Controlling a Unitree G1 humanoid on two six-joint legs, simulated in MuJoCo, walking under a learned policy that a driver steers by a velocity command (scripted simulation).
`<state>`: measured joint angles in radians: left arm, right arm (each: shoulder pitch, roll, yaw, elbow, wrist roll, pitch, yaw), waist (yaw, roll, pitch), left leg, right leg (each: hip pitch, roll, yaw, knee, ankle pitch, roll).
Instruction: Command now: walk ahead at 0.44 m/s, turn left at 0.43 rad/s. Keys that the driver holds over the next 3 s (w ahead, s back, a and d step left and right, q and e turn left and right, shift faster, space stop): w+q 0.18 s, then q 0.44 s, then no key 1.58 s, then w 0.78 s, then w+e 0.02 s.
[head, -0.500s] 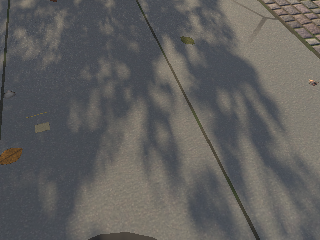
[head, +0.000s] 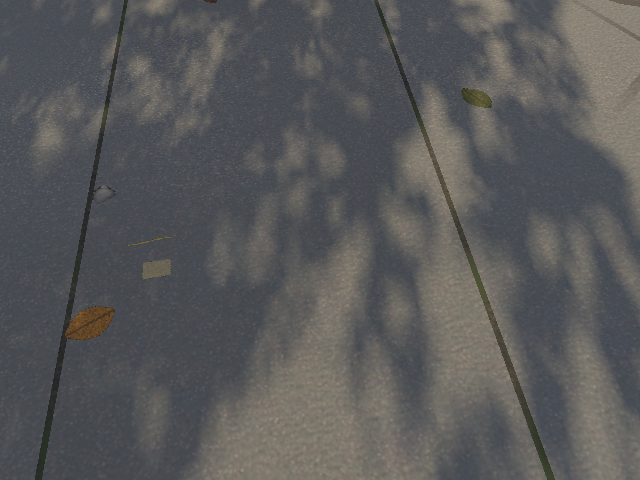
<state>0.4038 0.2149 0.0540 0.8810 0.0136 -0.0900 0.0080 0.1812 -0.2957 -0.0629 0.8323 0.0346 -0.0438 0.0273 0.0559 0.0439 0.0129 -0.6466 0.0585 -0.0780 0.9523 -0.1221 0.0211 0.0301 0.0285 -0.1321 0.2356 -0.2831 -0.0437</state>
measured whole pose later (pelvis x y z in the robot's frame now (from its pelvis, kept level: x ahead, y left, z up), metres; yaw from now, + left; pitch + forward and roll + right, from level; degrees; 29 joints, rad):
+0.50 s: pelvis +0.24 +0.06 +0.00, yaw +17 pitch +3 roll +0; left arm 0.09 0.31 0.05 0.68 0.02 -0.06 0.05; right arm 0.22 -0.30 -0.08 0.72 0.01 -0.02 0.00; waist -0.04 -0.02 0.07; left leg -0.31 -0.14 -0.09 0.41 -0.13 0.11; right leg -0.68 -0.07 0.12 0.99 -0.28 0.09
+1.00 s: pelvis +0.34 +0.05 -0.01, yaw +27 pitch +1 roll +0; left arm 0.16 0.24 0.03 0.73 0.01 0.00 0.01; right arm 0.17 -0.28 -0.05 0.72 0.01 0.06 -0.03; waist 0.02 0.02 0.05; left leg -0.31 -0.01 -0.08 0.69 -0.40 -0.09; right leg -0.32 0.01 0.06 0.48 -0.18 0.00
